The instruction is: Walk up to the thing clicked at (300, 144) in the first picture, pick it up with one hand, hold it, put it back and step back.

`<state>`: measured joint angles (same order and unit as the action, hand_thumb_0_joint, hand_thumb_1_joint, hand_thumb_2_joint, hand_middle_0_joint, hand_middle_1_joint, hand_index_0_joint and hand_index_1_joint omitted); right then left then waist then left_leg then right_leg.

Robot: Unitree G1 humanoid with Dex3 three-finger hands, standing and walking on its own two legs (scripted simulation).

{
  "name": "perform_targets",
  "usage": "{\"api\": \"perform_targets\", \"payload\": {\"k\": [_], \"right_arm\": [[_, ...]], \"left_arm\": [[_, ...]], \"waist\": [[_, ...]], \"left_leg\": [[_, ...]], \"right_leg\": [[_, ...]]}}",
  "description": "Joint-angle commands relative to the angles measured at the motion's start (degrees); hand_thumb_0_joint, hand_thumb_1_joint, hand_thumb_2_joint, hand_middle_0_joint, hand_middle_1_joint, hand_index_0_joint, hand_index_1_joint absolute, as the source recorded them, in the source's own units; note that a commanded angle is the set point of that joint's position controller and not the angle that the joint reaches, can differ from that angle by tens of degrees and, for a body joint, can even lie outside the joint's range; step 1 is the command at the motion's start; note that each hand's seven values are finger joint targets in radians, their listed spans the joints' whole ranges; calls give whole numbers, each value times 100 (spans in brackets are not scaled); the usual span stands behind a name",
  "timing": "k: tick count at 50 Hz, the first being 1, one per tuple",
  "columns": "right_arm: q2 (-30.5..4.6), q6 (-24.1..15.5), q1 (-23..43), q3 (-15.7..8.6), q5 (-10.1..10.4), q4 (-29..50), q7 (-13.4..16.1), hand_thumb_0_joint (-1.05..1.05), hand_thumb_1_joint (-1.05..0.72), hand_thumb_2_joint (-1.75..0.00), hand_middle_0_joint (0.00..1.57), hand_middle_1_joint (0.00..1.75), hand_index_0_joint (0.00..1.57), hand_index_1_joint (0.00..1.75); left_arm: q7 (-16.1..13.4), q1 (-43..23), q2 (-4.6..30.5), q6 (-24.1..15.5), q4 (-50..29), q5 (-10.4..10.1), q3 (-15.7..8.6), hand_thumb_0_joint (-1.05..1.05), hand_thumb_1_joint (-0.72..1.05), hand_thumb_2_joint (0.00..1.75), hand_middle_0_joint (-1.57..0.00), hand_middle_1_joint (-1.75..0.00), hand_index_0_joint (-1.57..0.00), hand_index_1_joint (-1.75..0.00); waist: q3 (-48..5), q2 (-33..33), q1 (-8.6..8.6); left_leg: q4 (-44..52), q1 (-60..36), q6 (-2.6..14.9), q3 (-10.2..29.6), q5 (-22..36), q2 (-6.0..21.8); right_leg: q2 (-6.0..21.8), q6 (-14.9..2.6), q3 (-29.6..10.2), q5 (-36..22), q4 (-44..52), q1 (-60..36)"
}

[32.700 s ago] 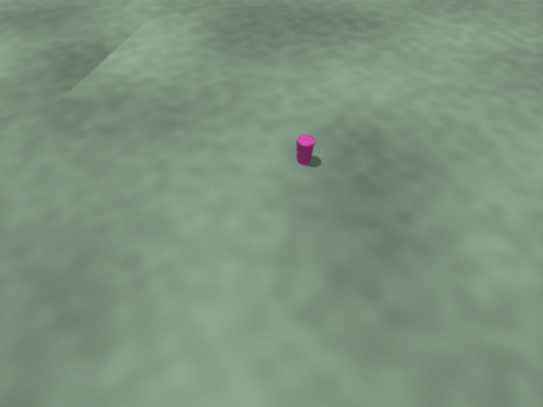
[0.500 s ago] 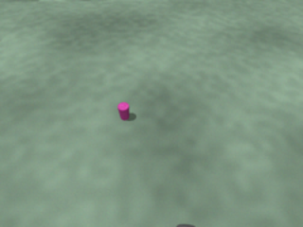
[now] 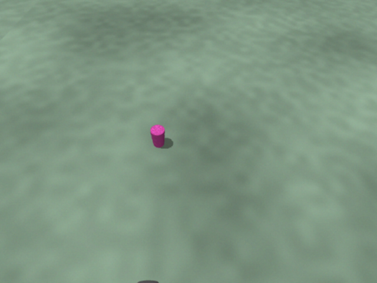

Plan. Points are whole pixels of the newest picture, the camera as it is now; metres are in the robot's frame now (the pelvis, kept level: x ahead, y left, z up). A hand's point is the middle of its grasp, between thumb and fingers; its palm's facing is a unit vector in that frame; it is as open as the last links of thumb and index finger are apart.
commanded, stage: step back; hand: left
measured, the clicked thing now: (158, 136) +1.03 +0.21 -0.69
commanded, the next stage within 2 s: stand in 0.22 s
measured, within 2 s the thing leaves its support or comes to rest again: neither
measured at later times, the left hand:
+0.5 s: hand out of the picture +0.11 +0.25 -0.14, palm faces -0.04 -0.94 -0.33, open 7.4 cm
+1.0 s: hand out of the picture +0.07 +0.25 -0.14, palm faces -0.06 -0.94 -0.34, open 7.4 cm
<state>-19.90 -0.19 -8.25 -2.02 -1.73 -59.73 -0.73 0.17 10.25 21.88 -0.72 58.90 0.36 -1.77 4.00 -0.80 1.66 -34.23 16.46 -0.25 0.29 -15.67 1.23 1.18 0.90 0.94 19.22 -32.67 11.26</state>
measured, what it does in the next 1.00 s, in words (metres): stands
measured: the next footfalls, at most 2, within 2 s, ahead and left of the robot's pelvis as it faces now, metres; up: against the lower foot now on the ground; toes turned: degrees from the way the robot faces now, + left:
none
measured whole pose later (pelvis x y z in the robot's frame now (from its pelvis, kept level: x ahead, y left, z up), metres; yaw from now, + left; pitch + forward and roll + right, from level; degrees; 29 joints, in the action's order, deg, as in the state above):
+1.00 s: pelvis +0.00 +0.00 +0.02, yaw -1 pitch -2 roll +0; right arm -19.7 0.0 -6.2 -0.6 -0.7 -66.4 -1.0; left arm 0.6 7.4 20.2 -0.5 64.9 0.5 0.1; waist 2.8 0.1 -0.6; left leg -19.3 9.6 -0.7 -1.1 -7.7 1.3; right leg 1.1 1.2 -0.2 11.6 -19.4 5.8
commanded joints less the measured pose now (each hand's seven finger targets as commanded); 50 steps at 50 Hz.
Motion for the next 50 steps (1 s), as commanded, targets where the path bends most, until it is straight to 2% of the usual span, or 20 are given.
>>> {"api": "perform_targets", "payload": {"k": [1,2,6,8,10,11,15,20,22,26,29,31,33,36,38,42,44,48,50], "right_arm": [[-1215,-207,449,-214,80,337,122,0,-90,-90,20,30,20,30],[-1224,-208,474,-219,80,296,132,0,-90,-90,20,30,20,30],[-1220,-190,643,-229,97,191,148,0,-90,-90,20,30,20,30],[-1205,-175,728,-232,90,154,160,0,-90,-90,20,30,20,30],[-1158,-166,919,-225,89,147,156,0,-90,-90,20,30,20,30],[-1188,-179,767,-176,155,98,135,0,-90,-90,20,30,20,30],[-1153,-185,878,-171,151,28,97,0,-90,-90,20,30,20,30],[-1119,-184,1007,-157,129,-43,78,0,-90,-90,20,30,20,30],[-1066,-186,932,-136,148,-102,68,0,-90,-90,20,30,20,30],[-1143,-181,957,-146,129,-165,61,0,-90,-90,20,30,20,30],[-1122,-165,910,-123,132,-225,56,0,-90,-90,20,30,20,30],[-1172,-174,832,-126,131,-254,62,0,-90,-90,20,30,20,30],[-1144,-177,828,-116,134,-273,56,0,-90,-90,20,30,20,30],[-1137,-164,738,-100,125,-316,53,0,-90,-90,20,30,20,30],[-1175,-166,718,-103,125,-310,51,0,-90,-90,20,30,20,30],[-1199,-157,628,-93,125,-322,57,0,-90,-90,20,30,20,30],[-1174,-134,535,-72,116,-343,50,0,-90,-90,20,30,20,30],[-1215,-124,483,-76,107,-312,49,0,-90,-90,20,30,20,30],[-1205,-153,521,-70,104,-278,49,0,-90,-90,20,30,20,30]], "left_arm": [[-96,-171,1274,-231,-224,-25,-261,0,90,90,-20,-30,-20,-30],[-108,-223,1272,-223,-229,-30,-258,0,90,90,-20,-30,-20,-30],[-138,-362,1134,-179,-163,-28,-207,0,90,90,-20,-30,-20,-30],[-133,-516,1110,-165,-150,-9,-192,0,90,90,-20,-30,-20,-30],[-129,-526,1111,-151,-88,4,-186,0,90,90,-20,-30,-20,-30],[-97,-548,909,-151,30,-26,-81,0,90,90,-20,-30,-20,-30],[-87,-748,986,-163,75,-5,-65,0,90,90,-20,-30,-20,-30],[-78,-808,1023,-151,173,13,-69,0,90,90,-20,-30,-20,-30],[-74,-808,1048,-165,214,9,-65,0,90,90,-20,-30,-20,-30],[-74,-849,1039,-168,217,14,-49,0,90,90,-20,-30,-20,-30],[-64,-808,1050,-150,267,15,-45,0,90,90,-20,-30,-20,-30],[-55,-806,1053,-148,260,17,-51,0,90,90,-20,-30,-20,-30],[-53,-763,1042,-152,283,8,-39,0,90,90,-20,-30,-20,-30],[-50,-702,1053,-132,307,10,-36,0,90,90,-20,-30,-20,-30],[-50,-679,1056,-141,286,10,-34,0,90,90,-20,-30,-20,-30],[-50,-621,1053,-137,292,19,-29,0,90,90,-20,-30,-20,-30],[-53,-626,1068,-124,300,4,-30,0,90,90,-20,-30,-20,-30],[-35,-591,1078,-103,262,21,-36,0,90,90,-20,-30,-20,-30],[-30,-549,1064,-121,249,14,-34,0,90,90,-20,-30,-20,-30]], "waist": [[-743,467,-54],[-810,450,-74],[-1009,449,-58],[-903,373,-83],[-750,307,-56],[-809,177,-124],[-791,66,-178],[-686,101,-138],[-628,-44,-167],[-691,114,-178],[-478,43,-189],[-622,221,-199],[-603,89,-191],[-414,61,-196],[-524,102,-185],[-485,48,-208],[-215,-6,-241],[-275,119,-240],[-488,136,-216]], "left_leg": [[700,-347,233,538,1904,564],[684,-538,236,459,2173,556],[842,-948,333,488,2723,741],[976,-828,319,467,2500,734],[1136,-735,289,465,2023,731],[1196,-911,263,526,2241,687],[1353,-1236,193,442,2246,673],[1640,-1191,139,406,1754,641],[1712,-1243,114,412,1695,638],[1749,-1207,86,364,1581,620],[1873,-1086,52,396,1064,594],[1875,-1109,76,377,1085,607],[1849,-1129,65,396,1251,622],[1938,-1009,34,417,862,596],[1884,-1045,71,414,972,605],[1836,-1136,78,411,918,614],[1925,-876,46,433,546,554],[1976,-796,73,491,87,584],[1889,-982,99,478,607,631]], "right_leg": [[489,-337,-603,-1932,603,-528],[505,-328,-556,-2228,576,-476],[408,-242,-370,-2178,552,-422],[413,-223,-395,-2062,647,-479],[420,-202,-425,-1934,791,-453],[540,-185,-500,-2159,1026,-586],[581,-132,-497,-2170,1295,-554],[600,-104,-501,-1666,1550,-580],[630,-121,-541,-1658,1611,-527],[646,-125,-554,-1592,1688,-598],[621,-139,-569,-1091,1797,-423],[645,-161,-593,-1201,1758,-539],[646,-162,-593,-1254,1754,-517],[607,-169,-596,-876,1815,-362],[635,-174,-610,-1044,1800,-437],[636,-166,-637,-1011,1822,-302],[604,-160,-656,-559,1936,-162],[582,-180,-649,-297,1898,-108],[623,-195,-652,-826,1784,-264]]}}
